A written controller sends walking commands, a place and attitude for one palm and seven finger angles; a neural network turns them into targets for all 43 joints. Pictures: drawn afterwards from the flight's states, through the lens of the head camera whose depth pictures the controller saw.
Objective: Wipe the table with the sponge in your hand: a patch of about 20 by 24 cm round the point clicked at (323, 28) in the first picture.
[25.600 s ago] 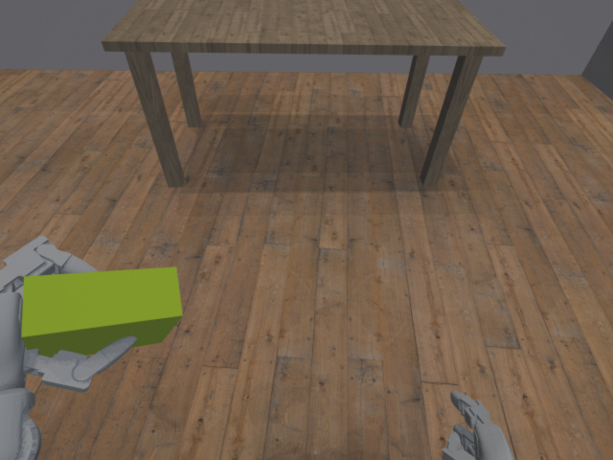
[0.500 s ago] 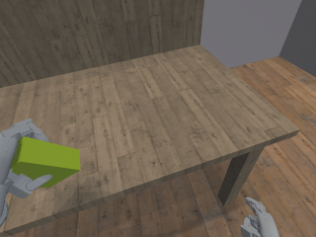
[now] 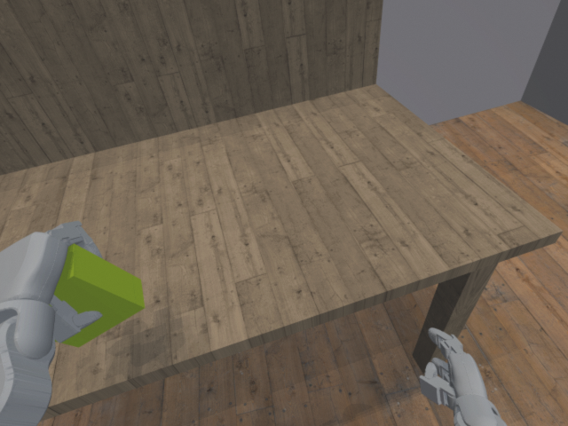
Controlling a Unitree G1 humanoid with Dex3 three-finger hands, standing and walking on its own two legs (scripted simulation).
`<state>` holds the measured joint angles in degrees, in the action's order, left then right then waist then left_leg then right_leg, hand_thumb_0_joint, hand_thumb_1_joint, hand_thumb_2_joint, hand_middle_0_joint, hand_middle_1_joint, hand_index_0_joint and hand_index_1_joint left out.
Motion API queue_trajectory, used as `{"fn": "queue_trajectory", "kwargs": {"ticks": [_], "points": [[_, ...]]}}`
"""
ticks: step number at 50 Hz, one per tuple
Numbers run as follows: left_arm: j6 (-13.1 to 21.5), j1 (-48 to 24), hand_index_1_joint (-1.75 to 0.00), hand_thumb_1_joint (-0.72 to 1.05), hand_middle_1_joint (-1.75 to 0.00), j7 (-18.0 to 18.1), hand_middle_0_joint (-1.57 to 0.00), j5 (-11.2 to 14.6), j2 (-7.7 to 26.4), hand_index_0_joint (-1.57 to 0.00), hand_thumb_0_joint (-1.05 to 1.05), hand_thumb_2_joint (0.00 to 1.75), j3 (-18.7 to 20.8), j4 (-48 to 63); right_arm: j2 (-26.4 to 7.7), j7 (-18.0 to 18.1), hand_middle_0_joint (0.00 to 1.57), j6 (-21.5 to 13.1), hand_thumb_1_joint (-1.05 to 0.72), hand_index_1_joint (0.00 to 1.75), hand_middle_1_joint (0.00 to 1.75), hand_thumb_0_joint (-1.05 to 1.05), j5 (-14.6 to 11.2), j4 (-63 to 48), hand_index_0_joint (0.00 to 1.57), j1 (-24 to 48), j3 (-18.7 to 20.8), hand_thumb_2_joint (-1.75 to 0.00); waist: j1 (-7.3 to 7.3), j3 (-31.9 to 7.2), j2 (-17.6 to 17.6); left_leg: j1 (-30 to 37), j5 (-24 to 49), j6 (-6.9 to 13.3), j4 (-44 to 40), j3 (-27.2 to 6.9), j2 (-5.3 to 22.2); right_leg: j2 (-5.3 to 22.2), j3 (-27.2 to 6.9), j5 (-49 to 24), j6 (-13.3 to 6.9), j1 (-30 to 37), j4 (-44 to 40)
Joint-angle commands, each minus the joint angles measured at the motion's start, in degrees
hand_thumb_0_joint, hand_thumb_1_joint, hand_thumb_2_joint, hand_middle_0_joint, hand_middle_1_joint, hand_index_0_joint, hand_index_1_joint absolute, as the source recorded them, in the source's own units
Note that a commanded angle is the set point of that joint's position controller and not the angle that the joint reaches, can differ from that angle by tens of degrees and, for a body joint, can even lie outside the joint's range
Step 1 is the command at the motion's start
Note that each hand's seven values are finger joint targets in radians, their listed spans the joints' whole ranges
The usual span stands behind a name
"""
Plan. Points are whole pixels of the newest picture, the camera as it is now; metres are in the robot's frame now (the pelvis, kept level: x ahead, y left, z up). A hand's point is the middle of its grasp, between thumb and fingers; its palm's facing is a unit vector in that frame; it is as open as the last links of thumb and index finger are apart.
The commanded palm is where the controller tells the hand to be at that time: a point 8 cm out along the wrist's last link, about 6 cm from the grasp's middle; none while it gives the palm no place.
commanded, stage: turn the palm down, sponge in hand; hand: left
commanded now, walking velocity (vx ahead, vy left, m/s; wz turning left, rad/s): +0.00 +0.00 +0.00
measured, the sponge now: (88, 304) +0.22 +0.31 +0.10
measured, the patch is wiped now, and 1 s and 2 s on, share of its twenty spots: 0.00 0.00 0.00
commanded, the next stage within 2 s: move the sponge above the wiping area in 0.80 s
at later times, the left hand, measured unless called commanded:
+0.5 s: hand (85, 290) +0.23 +0.30 +0.12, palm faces +0.06 -0.15 -0.99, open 9.4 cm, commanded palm +0.19 +0.30 +0.20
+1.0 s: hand (91, 284) +0.23 +0.29 +0.13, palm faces +0.06 -0.08 -1.00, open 9.4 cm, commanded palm +0.20 +0.29 +0.20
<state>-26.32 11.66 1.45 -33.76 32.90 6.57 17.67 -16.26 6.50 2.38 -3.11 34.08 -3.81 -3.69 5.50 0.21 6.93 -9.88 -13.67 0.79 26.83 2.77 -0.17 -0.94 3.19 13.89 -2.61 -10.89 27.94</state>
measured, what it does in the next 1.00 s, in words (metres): stands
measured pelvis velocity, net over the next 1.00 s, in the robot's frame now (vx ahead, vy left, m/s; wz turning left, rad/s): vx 0.00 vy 0.01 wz -0.01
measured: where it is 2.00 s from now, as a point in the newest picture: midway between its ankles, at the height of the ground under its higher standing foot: outside the picture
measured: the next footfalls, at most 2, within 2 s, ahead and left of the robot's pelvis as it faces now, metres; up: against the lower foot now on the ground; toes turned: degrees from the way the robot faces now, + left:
none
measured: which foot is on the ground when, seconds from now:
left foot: down 0.00-1.00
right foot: down 0.00-1.00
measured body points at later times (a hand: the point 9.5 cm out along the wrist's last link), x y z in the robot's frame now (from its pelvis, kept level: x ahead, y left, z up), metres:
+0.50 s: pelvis +0.00 +0.02 +0.01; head -0.01 -0.03 +0.45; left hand +0.22 +0.30 +0.18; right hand +0.27 -0.17 -0.07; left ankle +0.01 +0.11 -0.74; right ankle +0.02 -0.09 -0.74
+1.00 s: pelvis +0.00 +0.01 +0.01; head -0.01 -0.04 +0.45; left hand +0.23 +0.29 +0.18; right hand +0.27 -0.18 -0.07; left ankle +0.01 +0.11 -0.74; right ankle +0.02 -0.09 -0.74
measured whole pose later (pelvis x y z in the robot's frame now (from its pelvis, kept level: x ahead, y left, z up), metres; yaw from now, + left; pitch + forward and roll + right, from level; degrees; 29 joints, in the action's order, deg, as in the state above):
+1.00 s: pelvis +0.00 +0.01 +0.01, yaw +0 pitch -4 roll +1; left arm -23.8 7.1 -3.3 -49.2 31.1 -3.1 15.5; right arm -15.5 3.3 3.5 -1.8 37.2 0.7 -3.4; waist 7.8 1.6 6.7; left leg -5.8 -11.0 1.6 21.0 3.1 -1.1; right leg -0.4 2.4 11.6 -2.1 -7.3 23.1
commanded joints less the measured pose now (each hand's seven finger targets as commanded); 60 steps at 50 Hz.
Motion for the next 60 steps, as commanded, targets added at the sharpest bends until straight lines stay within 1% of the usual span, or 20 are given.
{"fn": "queue_trajectory", "kwargs": {"ticks": [1,5,6,10,11,15,19,22,25,26,30,31,37,41,45,46,50,51,56,60], "points": [[3.4,-14.1,-1.60,0.10,-1.60,-2.3,-1.20,-5.8,10.9,-1.20,0.00,1.30,1.1,15.2,-4.5,0.6,0.20,-4.4,-0.90,0.30,0.30,0.00,0.4,-11.2,0.20,14.2,1.4,-0.90,-0.17,-7.9,-5.8,2.7,7.6,2.0,-4.6,-3.7,-0.6,0.8,-5.8,-1.8,0.6,2.5,-7.4],[7.2,-15.6,-1.60,0.10,-1.60,-0.9,-1.20,-10.6,17.8,-1.20,0.00,1.30,7.8,18.5,-4.2,0.1,0.20,-4.5,-0.90,0.30,0.30,0.00,1.6,-9.9,0.20,15.2,1.5,-0.90,1.90,-11.5,-1.7,5.3,10.4,1.8,-5.6,-5.7,-0.8,-0.2,-8.1,-4.0,-1.0,5.7,-7.3],[7.6,-15.1,-1.60,0.10,-1.60,-0.1,-1.20,-11.5,14.8,-1.20,0.00,1.30,5.8,17.4,-3.4,-0.2,0.20,-4.6,-0.90,0.30,0.30,0.00,1.9,-9.7,0.20,13.9,1.4,-0.90,1.87,-12.3,-0.9,5.2,12.5,1.7,-5.3,-5.0,-0.7,0.3,-6.2,-5.7,-1.0,6.6,-6.6],[5.1,-15.3,-1.60,0.10,-1.60,3.0,-1.20,-13.3,17.9,-1.20,0.00,1.30,10.9,10.3,-4.2,-1.5,0.20,-3.2,-0.90,0.30,0.30,0.00,1.8,-6.9,0.20,15.9,1.8,-0.90,3.38,-8.9,0.4,3.5,13.7,0.5,-6.5,-6.4,-0.7,-0.3,-9.4,-6.7,-2.6,6.6,-8.0],[4.0,-15.9,-1.60,0.10,-1.60,3.1,-1.20,-12.8,12.6,-1.20,0.00,1.30,6.1,9.4,-3.7,-1.9,0.20,-2.8,-0.90,0.30,0.30,0.00,1.5,-7.2,0.20,15.0,1.9,-0.90,2.35,-9.0,-0.6,3.1,14.4,0.5,-6.4,-5.2,-0.4,0.5,-7.1,-8.1,-2.0,7.1,-7.8],[-1.3,-16.3,-1.60,0.10,-1.60,1.2,-1.20,-12.5,10.2,-1.20,0.00,1.30,2.3,6.0,-4.4,-2.4,0.20,-1.9,-0.90,0.30,0.30,0.00,0.3,-7.2,0.20,19.4,1.5,-0.90,1.95,-5.2,-2.3,2.3,11.7,0.2,-7.8,-5.8,-0.7,0.0,-8.3,-5.3,-2.0,4.9,-9.2],[-1.5,-16.3,-1.60,0.10,-1.60,-2.5,-1.20,-13.6,6.5,-1.20,0.00,1.30,-4.2,8.1,-4.6,-2.3,0.20,-1.9,-0.90,0.30,0.30,0.00,0.4,-8.3,0.20,18.0,1.9,-0.90,1.00,-7.8,-3.4,3.5,11.7,1.3,-8.2,-5.9,-0.8,0.8,-6.4,-6.8,-1.1,6.3,-8.6],[-0.3,-17.2,-1.60,0.10,-1.60,-3.3,-1.20,-15.6,9.4,-1.20,0.00,1.30,-2.3,10.8,-4.3,-2.4,0.20,-2.2,-0.90,0.30,0.30,0.00,0.8,-8.4,0.20,17.8,1.7,-0.90,1.34,-10.4,-4.1,4.4,12.7,1.7,-7.9,-6.3,-0.7,0.5,-6.8,-6.9,-1.3,7.6,-7.9],[1.5,-19.1,-1.60,0.10,-1.60,-2.2,-1.20,-18.6,17.8,-1.20,0.00,1.30,5.1,13.5,-4.4,-2.3,0.20,-1.9,-0.90,0.30,0.30,0.00,1.7,-8.2,0.20,19.4,1.5,-0.90,3.12,-12.9,-2.8,4.8,13.4,1.9,-7.6,-7.2,-0.9,-0.2,-9.9,-7.1,-2.2,9.9,-7.4],[1.9,-21.3,-1.60,0.10,-1.60,-2.0,-1.20,-20.1,15.7,-1.20,0.00,1.30,2.8,13.1,-3.8,-2.4,0.20,-2.1,-0.90,0.30,0.30,0.00,2.0,-8.2,0.20,18.5,1.1,-0.90,3.06,-14.1,-2.6,5.0,15.4,1.8,-7.3,-6.5,-1.1,0.4,-8.0,-8.5,-2.2,10.4,-6.7],[3.3,-19.2,-1.60,0.10,-1.60,0.5,-1.20,-18.2,16.9,-1.20,0.00,1.30,6.8,10.1,-3.5,-3.0,0.20,-2.1,-0.90,0.30,0.30,0.00,1.5,-6.4,0.20,18.6,1.7,-0.90,3.51,-10.4,-1.0,5.7,15.0,1.3,-7.7,-7.7,-0.9,-0.5,-10.7,-7.4,-3.1,8.2,-8.9],[2.8,-20.6,-1.60,0.10,-1.60,0.4,-1.20,-17.7,12.7,-1.20,0.00,1.30,3.2,8.7,-3.4,-3.0,0.20,-2.3,-0.90,0.30,0.30,0.00,1.6,-6.6,0.20,18.3,1.5,-0.90,3.08,-10.6,-1.3,5.8,16.1,1.2,-7.5,-6.8,-1.0,0.2,-8.6,-9.3,-2.8,8.1,-8.6],[-0.8,-16.7,-1.60,0.10,-1.60,-2.0,-1.20,-14.5,7.0,-1.20,0.00,1.30,-2.8,7.5,-4.1,-3.5,0.20,-2.1,-0.90,0.30,0.30,0.00,0.4,-6.8,0.20,18.6,2.2,-0.90,1.50,-7.9,-2.1,4.4,14.3,0.8,-8.3,-6.3,-0.6,0.9,-7.5,-9.0,-1.8,7.0,-9.0],[-1.0,-18.3,-1.60,0.10,-1.60,-3.9,-1.20,-16.2,9.0,-1.20,0.00,1.30,-2.8,9.0,-4.3,-2.9,0.20,-2.3,-0.90,0.30,0.30,0.00,0.7,-8.0,0.20,19.4,1.5,-0.90,1.85,-9.2,-4.0,4.3,12.3,1.7,-8.1,-6.1,-1.1,0.6,-7.6,-7.1,-1.7,7.3,-8.5],[1.6,-19.3,-1.60,0.10,-1.60,-2.4,-1.20,-18.8,17.4,-1.20,0.00,1.30,5.0,12.5,-4.3,-2.8,0.20,-2.0,-0.90,0.30,0.30,0.00,1.4,-7.5,0.20,19.6,1.8,-0.90,3.18,-12.4,-3.2,5.5,13.7,1.7,-7.6,-7.3,-1.2,-0.1,-11.0,-7.4,-2.5,9.5,-8.2],[2.1,-21.6,-1.60,0.10,-1.60,-2.2,-1.20,-19.3,13.7,-1.20,0.00,1.30,1.7,11.1,-3.7,-2.7,0.20,-2.3,-0.90,0.30,0.30,0.00,1.6,-7.8,0.20,18.6,1.4,-0.90,2.80,-13.1,-3.9,5.6,14.8,1.8,-7.3,-6.4,-1.5,0.5,-9.0,-8.8,-2.3,9.5,-7.6],[3.5,-17.2,-1.60,0.10,-1.60,0.0,-1.20,-17.3,14.9,-1.20,0.00,1.30,5.4,8.2,-3.8,-3.2,0.20,-2.5,-0.90,0.30,0.30,0.00,1.2,-6.3,0.20,18.4,2.1,-0.90,3.15,-9.6,-3.4,5.8,14.4,1.2,-7.4,-7.2,-1.1,-0.3,-11.3,-8.1,-2.8,7.4,-9.4],[2.7,-18.8,-1.60,0.10,-1.60,-0.2,-1.20,-16.9,10.7,-1.20,0.00,1.30,1.5,5.8,-3.8,-3.2,0.20,-2.5,-0.90,0.30,0.30,0.00,1.2,-6.4,0.20,18.1,1.9,-0.90,2.72,-9.3,-3.8,5.2,14.1,1.2,-7.3,-6.4,-1.1,0.5,-9.0,-8.7,-2.4,7.1,-9.1],[-0.2,-18.2,-1.60,0.10,-1.60,-1.4,-1.20,-16.3,8.4,-1.20,0.00,1.30,-1.8,4.1,-4.6,-3.1,0.20,-2.3,-0.90,0.30,0.30,0.00,0.6,-6.6,0.20,19.0,2.2,-0.90,2.06,-8.2,-2.6,4.1,12.4,1.1,-7.5,-5.7,-1.3,1.0,-9.1,-7.9,-2.1,6.8,-9.2],[0.5,-20.2,-1.60,0.10,-1.60,-2.5,-1.20,-17.0,11.3,-1.20,0.00,1.30,-0.7,4.6,-4.4,-2.6,0.20,-2.7,-0.90,0.30,0.30,0.00,0.4,-6.8,0.20,19.3,2.2,-0.90,1.42,-7.8,-4.9,4.6,9.8,1.6,-7.4,-6.2,-1.6,0.4,-11.2,-3.7,-2.0,5.6,-10.3]]}}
